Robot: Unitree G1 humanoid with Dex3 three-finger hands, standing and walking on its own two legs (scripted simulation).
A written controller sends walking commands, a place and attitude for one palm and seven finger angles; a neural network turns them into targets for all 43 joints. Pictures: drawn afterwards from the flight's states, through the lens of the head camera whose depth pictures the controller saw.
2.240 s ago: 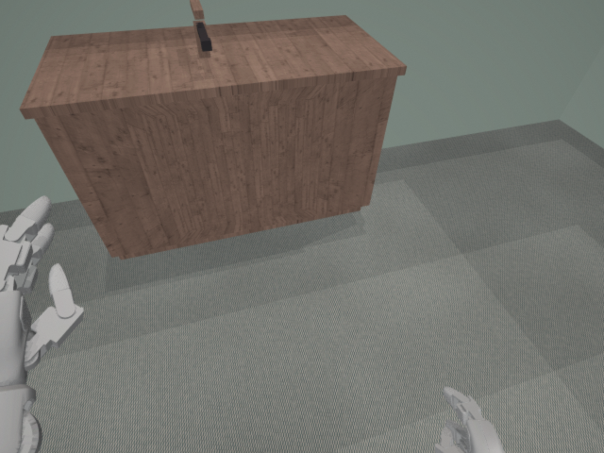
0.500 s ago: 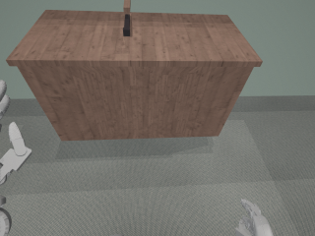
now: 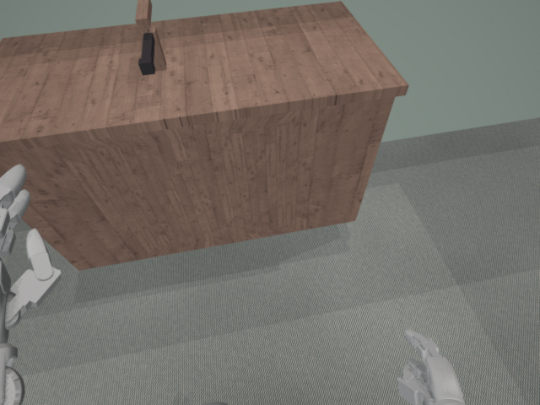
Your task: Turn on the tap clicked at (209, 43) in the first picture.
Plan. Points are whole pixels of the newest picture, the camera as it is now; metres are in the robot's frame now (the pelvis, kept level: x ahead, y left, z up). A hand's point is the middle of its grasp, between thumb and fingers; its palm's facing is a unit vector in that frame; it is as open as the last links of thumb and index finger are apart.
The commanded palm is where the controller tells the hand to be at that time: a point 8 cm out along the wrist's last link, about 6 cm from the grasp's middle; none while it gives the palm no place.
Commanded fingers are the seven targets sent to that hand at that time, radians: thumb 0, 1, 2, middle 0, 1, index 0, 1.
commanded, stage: turn to face it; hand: left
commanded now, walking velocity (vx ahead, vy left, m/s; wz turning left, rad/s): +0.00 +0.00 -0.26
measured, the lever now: (147, 66) +0.78 +0.32 +0.08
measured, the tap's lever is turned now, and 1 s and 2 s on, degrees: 0 0 0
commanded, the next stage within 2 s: take the last steps up to it in 0.08 s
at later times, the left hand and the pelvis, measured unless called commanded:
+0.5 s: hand (88, 273) +0.23 +0.20 +0.17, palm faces +0.30 -0.86 -0.40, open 7.4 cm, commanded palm +0.17 +0.25 +0.18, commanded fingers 0.00 0.90 0.90 -0.20 -0.30 -0.20 -0.30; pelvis -0.01 -0.01 +0.00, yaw -5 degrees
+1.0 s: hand (103, 219) +0.29 +0.20 +0.17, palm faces +0.33 -0.83 -0.45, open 7.4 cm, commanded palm +0.24 +0.25 +0.18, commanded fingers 0.00 0.90 0.90 -0.20 -0.30 -0.20 -0.30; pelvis +0.05 -0.01 -0.01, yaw -6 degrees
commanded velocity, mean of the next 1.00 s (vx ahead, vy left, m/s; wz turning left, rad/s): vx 0.25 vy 0.05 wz -0.05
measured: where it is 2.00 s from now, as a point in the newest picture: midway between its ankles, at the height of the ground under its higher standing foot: (287, 378)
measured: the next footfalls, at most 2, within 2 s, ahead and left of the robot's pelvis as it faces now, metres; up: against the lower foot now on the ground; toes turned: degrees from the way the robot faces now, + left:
left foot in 0.08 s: +0.04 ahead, +0.13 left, +0.00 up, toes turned +4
left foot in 0.64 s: +0.08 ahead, +0.13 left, +0.00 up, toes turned +3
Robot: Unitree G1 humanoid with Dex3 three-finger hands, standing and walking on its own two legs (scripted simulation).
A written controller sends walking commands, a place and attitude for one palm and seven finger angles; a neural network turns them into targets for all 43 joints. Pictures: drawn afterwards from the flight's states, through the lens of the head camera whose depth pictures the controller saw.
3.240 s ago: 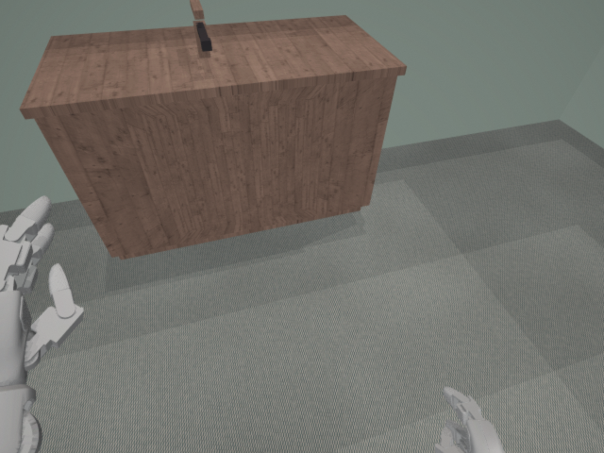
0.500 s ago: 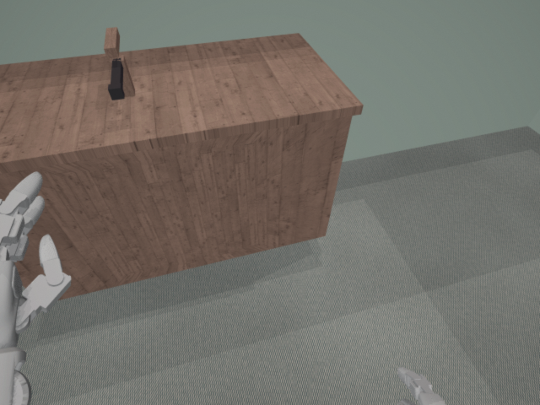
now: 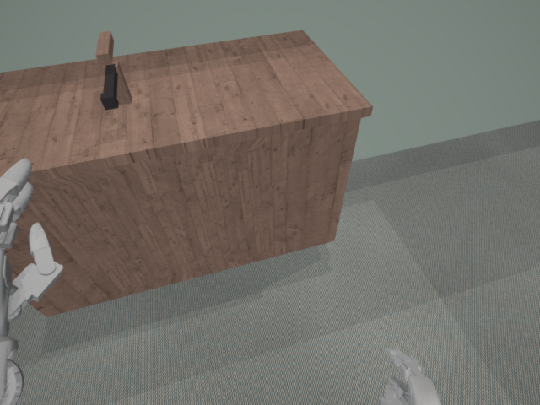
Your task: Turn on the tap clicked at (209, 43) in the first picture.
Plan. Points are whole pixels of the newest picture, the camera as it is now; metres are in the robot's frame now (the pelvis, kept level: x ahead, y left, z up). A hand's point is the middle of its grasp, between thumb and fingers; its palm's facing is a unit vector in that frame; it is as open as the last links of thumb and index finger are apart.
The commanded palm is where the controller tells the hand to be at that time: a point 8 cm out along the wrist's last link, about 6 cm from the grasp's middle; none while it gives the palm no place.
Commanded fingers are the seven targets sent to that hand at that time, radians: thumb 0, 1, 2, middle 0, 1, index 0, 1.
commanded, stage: take the last steps up to it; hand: left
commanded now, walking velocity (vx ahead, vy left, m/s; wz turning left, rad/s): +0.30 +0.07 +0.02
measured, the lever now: (109, 100) +0.69 +0.41 +0.09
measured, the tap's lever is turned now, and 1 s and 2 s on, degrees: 0 0 0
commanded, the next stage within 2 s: come to a stop and stand still in 0.94 s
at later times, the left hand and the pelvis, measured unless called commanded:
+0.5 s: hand (88, 174) +0.34 +0.25 +0.20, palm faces +0.37 -0.83 -0.41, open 7.4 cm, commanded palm +0.28 +0.30 +0.19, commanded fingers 0.00 0.90 0.90 -0.20 -0.30 -0.20 -0.30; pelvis +0.12 +0.02 +0.01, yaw -2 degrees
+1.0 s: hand (129, 132) +0.44 +0.24 +0.19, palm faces +0.39 -0.82 -0.42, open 7.4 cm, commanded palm +0.39 +0.28 +0.19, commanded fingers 0.00 0.90 0.90 -0.20 -0.30 -0.20 -0.30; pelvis +0.23 +0.00 +0.01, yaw +0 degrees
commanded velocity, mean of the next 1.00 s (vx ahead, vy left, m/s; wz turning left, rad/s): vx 0.24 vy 0.06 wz -0.01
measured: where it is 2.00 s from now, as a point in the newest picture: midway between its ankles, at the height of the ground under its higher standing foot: outside the picture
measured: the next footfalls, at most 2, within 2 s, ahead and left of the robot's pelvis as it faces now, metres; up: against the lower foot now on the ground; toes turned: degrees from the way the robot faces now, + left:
left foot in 0.28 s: +0.16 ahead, +0.15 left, +0.00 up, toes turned +9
right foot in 0.62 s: +0.24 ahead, -0.09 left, +0.00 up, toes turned -11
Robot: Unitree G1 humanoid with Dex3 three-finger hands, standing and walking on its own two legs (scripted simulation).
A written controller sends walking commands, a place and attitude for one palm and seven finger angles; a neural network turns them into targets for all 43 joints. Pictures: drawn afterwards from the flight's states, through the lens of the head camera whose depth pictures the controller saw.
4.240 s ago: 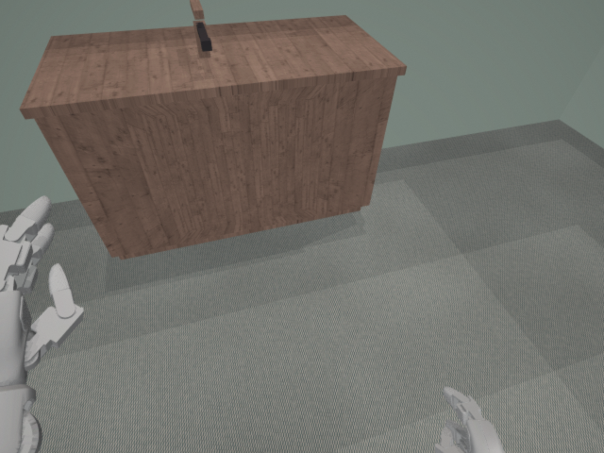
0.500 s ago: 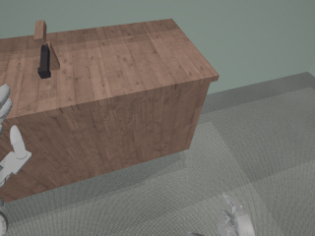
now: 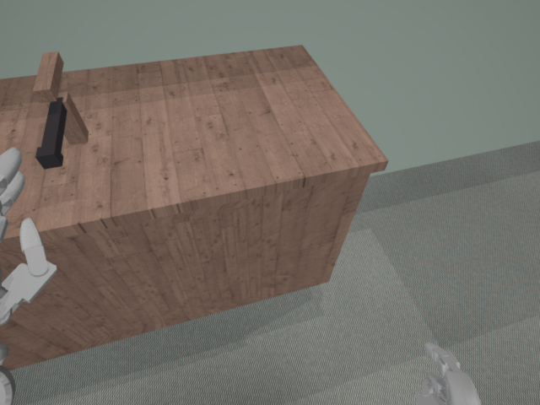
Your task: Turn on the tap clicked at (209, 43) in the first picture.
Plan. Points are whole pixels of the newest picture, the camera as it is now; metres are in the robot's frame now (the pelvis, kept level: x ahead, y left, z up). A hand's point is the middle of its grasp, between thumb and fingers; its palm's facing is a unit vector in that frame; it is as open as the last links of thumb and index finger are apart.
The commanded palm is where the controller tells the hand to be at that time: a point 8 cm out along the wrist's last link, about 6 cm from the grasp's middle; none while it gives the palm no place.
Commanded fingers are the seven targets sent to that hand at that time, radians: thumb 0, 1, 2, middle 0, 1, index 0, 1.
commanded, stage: come to a stop and stand still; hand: left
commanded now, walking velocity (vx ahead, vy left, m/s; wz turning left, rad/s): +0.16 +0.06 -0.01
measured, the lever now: (49, 156) +0.46 +0.40 +0.08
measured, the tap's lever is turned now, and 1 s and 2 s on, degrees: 0 0 0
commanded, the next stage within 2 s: look again from close up in 1.18 s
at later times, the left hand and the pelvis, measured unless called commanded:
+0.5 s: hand (111, 249) +0.24 +0.19 +0.17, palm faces +0.38 -0.82 -0.44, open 7.4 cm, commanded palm +0.18 +0.24 +0.18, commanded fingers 0.00 0.90 0.90 -0.20 -0.30 -0.20 -0.30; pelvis +0.02 -0.04 +0.01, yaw -1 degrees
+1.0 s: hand (68, 311) +0.18 +0.21 +0.17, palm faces +0.44 -0.82 -0.36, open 7.4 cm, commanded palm +0.12 +0.24 +0.18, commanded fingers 0.00 0.90 0.90 -0.20 -0.30 -0.20 -0.30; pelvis -0.04 -0.04 +0.00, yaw +0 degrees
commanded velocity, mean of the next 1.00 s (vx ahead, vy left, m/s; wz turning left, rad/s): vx -0.01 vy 0.02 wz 0.00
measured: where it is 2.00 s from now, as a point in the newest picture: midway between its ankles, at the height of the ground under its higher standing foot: outside the picture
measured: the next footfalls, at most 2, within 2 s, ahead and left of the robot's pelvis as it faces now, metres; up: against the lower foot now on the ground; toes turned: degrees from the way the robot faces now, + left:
right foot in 0.30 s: +0.10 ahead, -0.11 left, +0.00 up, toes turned -6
left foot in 0.70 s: +0.01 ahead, +0.09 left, +0.00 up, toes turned +2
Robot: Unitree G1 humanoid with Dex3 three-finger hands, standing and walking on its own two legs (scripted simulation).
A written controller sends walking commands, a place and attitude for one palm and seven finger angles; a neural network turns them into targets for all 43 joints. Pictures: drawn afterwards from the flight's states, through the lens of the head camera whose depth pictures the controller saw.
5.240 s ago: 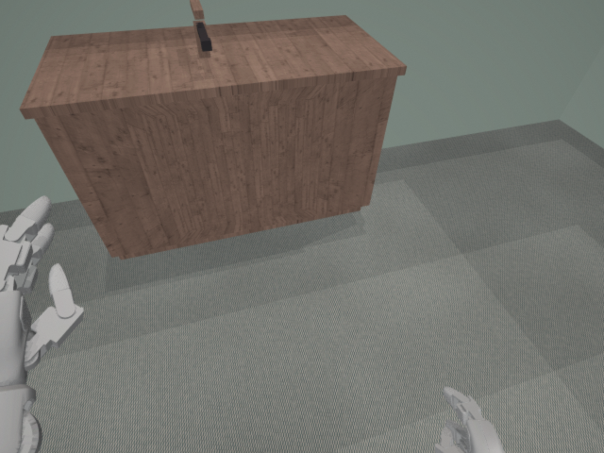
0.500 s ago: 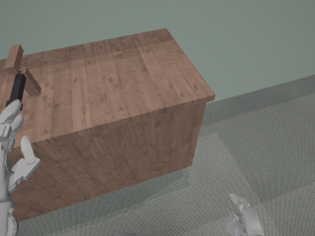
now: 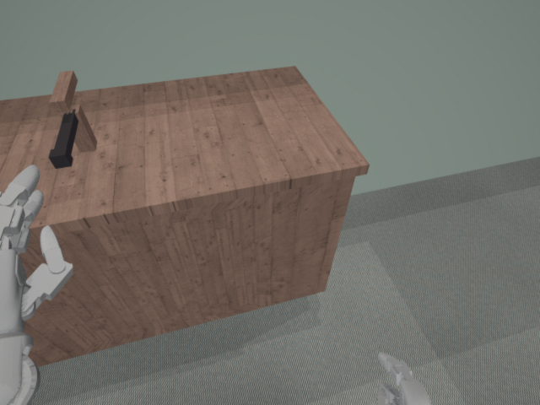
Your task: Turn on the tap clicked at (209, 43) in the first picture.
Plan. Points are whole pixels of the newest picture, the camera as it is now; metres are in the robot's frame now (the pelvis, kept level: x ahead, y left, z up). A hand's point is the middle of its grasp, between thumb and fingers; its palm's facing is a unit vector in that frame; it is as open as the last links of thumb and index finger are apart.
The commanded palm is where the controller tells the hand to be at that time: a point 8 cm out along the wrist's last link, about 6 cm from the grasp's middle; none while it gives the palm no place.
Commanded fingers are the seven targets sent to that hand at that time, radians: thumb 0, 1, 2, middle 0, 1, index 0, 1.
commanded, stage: come to a stop and stand still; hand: left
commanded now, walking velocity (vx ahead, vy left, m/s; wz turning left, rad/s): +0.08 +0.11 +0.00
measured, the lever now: (61, 158) +0.50 +0.44 +0.08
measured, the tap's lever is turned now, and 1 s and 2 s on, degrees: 0 0 0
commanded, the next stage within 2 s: look again from close up in 0.18 s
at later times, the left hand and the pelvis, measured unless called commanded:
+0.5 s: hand (57, 260) +0.22 +0.25 +0.17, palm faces +0.35 -0.86 -0.37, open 7.4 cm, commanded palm +0.16 +0.30 +0.18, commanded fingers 0.00 0.90 0.90 -0.20 -0.30 -0.20 -0.30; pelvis -0.01 +0.02 +0.01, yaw -2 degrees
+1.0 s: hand (45, 238) +0.26 +0.30 +0.16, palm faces +0.38 -0.86 -0.33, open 7.4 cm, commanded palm +0.20 +0.33 +0.18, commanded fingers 0.00 0.90 0.90 -0.20 -0.30 -0.20 -0.30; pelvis +0.04 +0.05 +0.00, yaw -1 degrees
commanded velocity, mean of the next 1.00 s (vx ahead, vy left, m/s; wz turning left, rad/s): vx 0.07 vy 0.05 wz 0.00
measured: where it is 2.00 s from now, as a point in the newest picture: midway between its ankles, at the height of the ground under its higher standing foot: outside the picture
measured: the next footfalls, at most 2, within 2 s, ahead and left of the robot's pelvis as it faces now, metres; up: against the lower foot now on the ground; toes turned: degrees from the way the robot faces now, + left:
left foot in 1.58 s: +0.15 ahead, +0.19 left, +0.00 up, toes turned +0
right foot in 1.86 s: +0.20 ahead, +0.04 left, +0.00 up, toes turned -1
